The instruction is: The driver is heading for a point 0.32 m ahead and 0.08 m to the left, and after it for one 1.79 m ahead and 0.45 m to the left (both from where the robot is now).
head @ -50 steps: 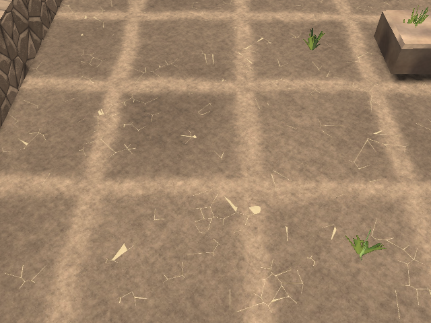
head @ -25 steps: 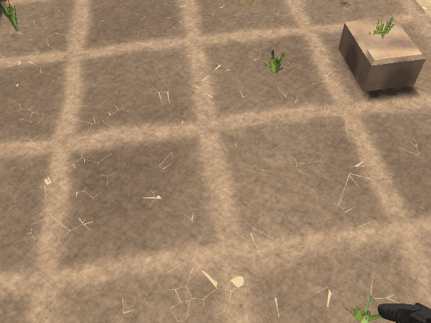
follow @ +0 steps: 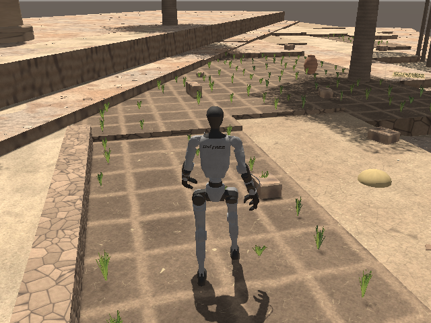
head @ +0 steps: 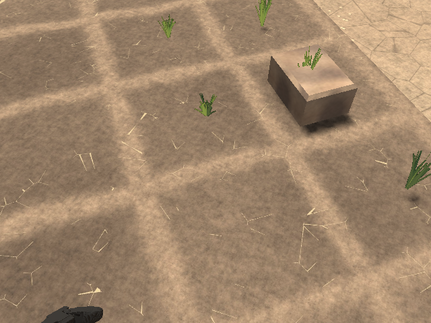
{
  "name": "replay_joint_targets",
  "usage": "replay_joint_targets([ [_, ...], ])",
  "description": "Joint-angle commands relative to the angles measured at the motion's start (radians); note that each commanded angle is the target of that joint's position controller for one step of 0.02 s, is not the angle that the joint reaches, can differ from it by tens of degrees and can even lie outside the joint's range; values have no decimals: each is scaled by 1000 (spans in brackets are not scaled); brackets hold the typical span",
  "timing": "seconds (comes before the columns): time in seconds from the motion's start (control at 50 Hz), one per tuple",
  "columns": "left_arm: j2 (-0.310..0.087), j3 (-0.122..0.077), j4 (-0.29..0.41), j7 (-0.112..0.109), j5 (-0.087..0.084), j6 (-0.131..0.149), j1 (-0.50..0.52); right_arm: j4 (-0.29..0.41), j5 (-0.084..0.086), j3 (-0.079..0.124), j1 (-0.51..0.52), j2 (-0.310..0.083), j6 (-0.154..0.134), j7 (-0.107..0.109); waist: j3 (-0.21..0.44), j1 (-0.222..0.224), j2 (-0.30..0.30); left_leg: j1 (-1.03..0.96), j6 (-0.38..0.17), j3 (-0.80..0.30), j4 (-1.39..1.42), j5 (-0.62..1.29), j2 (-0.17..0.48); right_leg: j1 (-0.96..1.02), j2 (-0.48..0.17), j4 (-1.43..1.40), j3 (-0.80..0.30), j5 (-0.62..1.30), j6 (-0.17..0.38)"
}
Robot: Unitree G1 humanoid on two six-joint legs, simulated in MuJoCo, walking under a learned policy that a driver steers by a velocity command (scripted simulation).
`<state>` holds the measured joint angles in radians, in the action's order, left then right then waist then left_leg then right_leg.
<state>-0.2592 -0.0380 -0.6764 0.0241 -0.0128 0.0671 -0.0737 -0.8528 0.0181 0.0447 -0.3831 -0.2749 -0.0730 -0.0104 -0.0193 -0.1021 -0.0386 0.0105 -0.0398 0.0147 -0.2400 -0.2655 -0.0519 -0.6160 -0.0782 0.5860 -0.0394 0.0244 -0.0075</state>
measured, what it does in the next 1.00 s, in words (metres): walks ahead, turning left: right foot, then left foot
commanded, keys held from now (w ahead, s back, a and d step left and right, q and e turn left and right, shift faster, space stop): w+q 0.16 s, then q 0.58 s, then no key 0.26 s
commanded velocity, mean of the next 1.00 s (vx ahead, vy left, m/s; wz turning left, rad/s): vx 0.20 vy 0.00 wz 0.41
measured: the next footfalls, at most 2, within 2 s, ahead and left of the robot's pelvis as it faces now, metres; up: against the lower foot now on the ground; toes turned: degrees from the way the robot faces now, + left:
right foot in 0.10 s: +0.24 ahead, -0.14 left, +0.00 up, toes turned +2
left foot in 0.56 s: +0.30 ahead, +0.12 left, +0.00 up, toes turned +24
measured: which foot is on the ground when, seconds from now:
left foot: down 0.00-0.12, up 0.14-0.54, down 0.56-1.00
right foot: up 0.00-0.08, down 0.10-0.56, up 0.58-0.96, down 0.98-1.00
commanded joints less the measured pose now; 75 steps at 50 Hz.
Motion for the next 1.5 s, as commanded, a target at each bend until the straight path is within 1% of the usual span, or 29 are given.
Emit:
replay_joint_targets([
  [0.02, -73, -19, 109, 15, -4, 30, 126, 21, 8, 42, -37, -176, 8, 10, -47, 18, 111, 5, -144, -176, 19, 339, 285, 28, 32, -71, 10, -31, 21],
  [0.06, -106, -34, 93, 16, -1, 39, 57, 20, 8, 51, -16, -200, 18, 16, -13, 72, 128, -9, -124, -193, -61, 451, 289, 147, 56, -113, 21, -87, 44],
  [0.08, -138, -52, 61, 10, 3, 41, -52, 24, 9, 48, 2, -196, 20, 18, 52, 134, 119, 21, -101, -165, -175, 565, 250, 316, 74, -148, 41, -75, 68],
  [0.1, -191, -74, 26, -1, 16, 41, -211, 38, -3, 33, 14, -158, 17, 18, 179, 206, 97, 145, -66, -130, -382, 506, 196, 587, 2, -102, -14, -43, 111],
  [0.12, -287, -97, 11, -13, 37, 34, -352, 72, -17, 2, -54, -57, 3, 16, 356, 221, -101, 496, 3, -50, -758, 133, 65, 990, -259, -86, -350, -79, 223],
  [0.14, -247, -87, -5, -11, 25, 23, -381, 63, 3, -4, -100, -56, -12, 13, 452, 214, -251, 673, 22, -121, -962, -326, 17, 1054, -363, -214, -647, -247, 303],
  [0.16, -178, -66, -4, -13, 16, 20, -329, 69, 27, 26, -29, -154, -15, 11, 288, 220, -143, 756, 20, -153, -1043, -277, 75, 928, -323, -253, -548, -350, 261],
  [0.22, -88, -36, -1, -9, 27, 29, -131, 83, 4, 41, 57, -136, 13, 23, 58, 120, -64, 649, 47, -115, -951, -122, 156, 548, -215, -314, -186, 117, 206],
  [0.28, -107, -47, -16, -13, 32, 42, -54, 92, 3, 39, 21, -80, 59, 27, 33, 59, -72, 560, 83, -85, -890, -66, 155, 408, -196, -353, -17, 369, 216],
  [0.38, -153, -62, -45, -47, 24, 17, -46, 155, -9, 29, 130, -51, 66, 0, 51, 86, -50, 495, 77, -28, -576, 219, 146, 422, -163, -359, 157, 361, 198],
  [0.52, -203, -83, -75, -57, -26, -32, -49, 231, -16, 63, 174, -114, 82, -37, 61, 72, -37, 410, -8, 33, -344, 124, 87, 547, -207, -124, 184, 347, 135],
  [0.54, -185, -79, -80, -57, -26, -36, -62, 215, -19, 80, 103, -143, 79, -30, 97, 41, -1, 291, -39, 50, -265, 202, 45, 521, -158, 18, 212, 346, 98],
  [0.56, -162, -72, -83, -53, 2, -35, -126, 212, -20, 111, 34, -242, 77, -7, 156, 28, 160, 103, -98, -104, -220, 653, 128, 392, -73, 255, 246, 131, 18],
  [0.58, -87, -43, -53, -42, 57, -33, -182, 240, -30, 121, 51, -332, 80, 12, 222, 99, 392, -142, -299, -471, -261, 1036, 376, 45, 97, 612, 218, -704, -69],
  [0.6, -126, -43, -57, -32, 35, -31, -160, 267, -39, 100, 47, -274, 70, 1, 395, 48, 266, -169, -380, -618, -186, 790, 427, 0, 119, 739, -17, -747, -58],
  [0.62, -158, -52, -45, -30, -1, -37, -87, 278, -32, 90, 102, -234, 61, -7, 315, 43, 169, -98, -337, -531, -153, 639, 386, -44, 86, 750, -43, -671, -39],
  [0.66, -153, -55, -48, -51, 15, -53, -44, 280, -2, 74, 190, -177, 66, 5, 177, 82, 80, 77, -237, -422, -114, 387, 302, -45, 37, 623, -45, -536, -32],
  [0.72, -138, -54, -52, -58, 18, -68, -68, 303, -27, 75, 239, -179, 81, 25, 153, 123, 147, 227, -206, -365, -77, 326, 232, 86, 65, 466, -27, -448, -44],
  [0.86, -113, -40, -62, -51, 12, -75, -62, 296, -30, 70, 235, -171, 95, 38, 161, 87, 185, 290, -187, -365, -77, 101, 213, 221, 65, 224, -15, -368, -63],
  [0.96, -101, -38, -78, -26, 23, -55, -118, 269, -21, 44, 223, -125, 106, 30, 115, 116, 170, 338, -106, -369, -142, -21, 168, 404, 68, -125, 25, -221, 4],
  [0.98, -144, -43, -70, -26, 44, -51, -126, 259, -28, 33, 189, -94, 102, 29, 101, 100, 84, 387, -48, -314, -227, -83, 110, 449, -42, -202, -87, -194, 45],
  [1.0, -215, -55, -64, -32, 54, -52, -89, 265, -33, 29, 140, -69, 94, 25, 77, 32, -119, 440, 14, -162, -345, -166, -21, 424, -183, -249, -247, -123, 140],
  [1.02, -175, -45, -57, -32, 66, -49, -58, 276, -36, 41, 202, -113, 85, 29, 57, 70, -196, 390, 45, -127, -425, -205, -7, 297, -254, -314, -344, -187, 223],
  [1.04, -149, -36, -42, -34, 61, -41, -8, 274, -32, 51, 235, -142, 83, 30, 37, 72, -166, 350, 55, -133, -475, -170, 17, 280, -223, -314, -317, -209, 216],
  [1.08, -145, -33, -48, -40, 31, -33, 9, 254, -38, 47, 238, -106, 93, 32, 38, 77, -144, 338, 73, -114, -453, -118, 31, 333, -162, -275, -232, -143, 172],
  [1.14, -125, -22, -77, -39, 17, -36, -35, 228, -33, 27, 220, -43, 94, 25, 56, 75, -109, 223, 75, -80, -243, 41, 42, 386, -89, -196, -138, -2, 122],
  [1.2, -129, -19, -93, -19, 30, -21, -139, 225, -26, 42, 233, -132, 103, 32, 95, 142, -7, 108, 33, -141, -268, 308, 96, 355, -19, -174, -93, -78, 53],
  [1.26, -108, -11, -94, -22, 22, -29, -62, 195, -36, 34, 211, -83, 103, 25, 68, 105, 27, 183, 25, -141, -234, 192, 82, 381, 10, -145, -31, -188, 31],
  [1.5, -94, -5, -166, -35, 23, -49, -65, 115, -31, 27, 192, -77, 79, 43, 17, 114, 56, 213, 33, -148, -205, 143, 82, 387, 35, -148, -5, -235, 17],
])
